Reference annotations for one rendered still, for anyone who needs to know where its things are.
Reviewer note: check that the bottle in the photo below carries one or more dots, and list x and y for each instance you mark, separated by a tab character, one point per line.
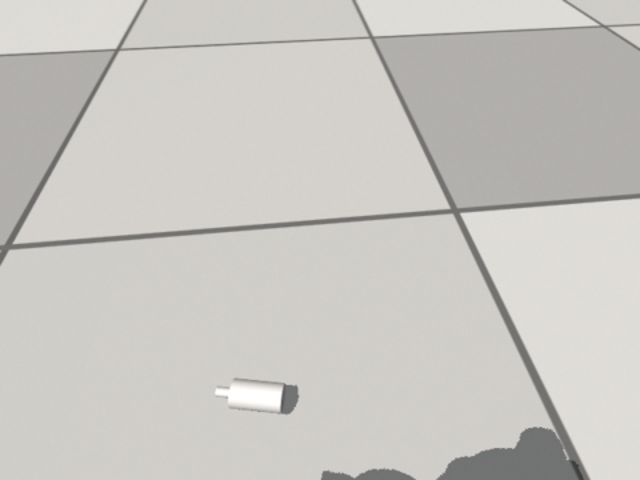
254	395

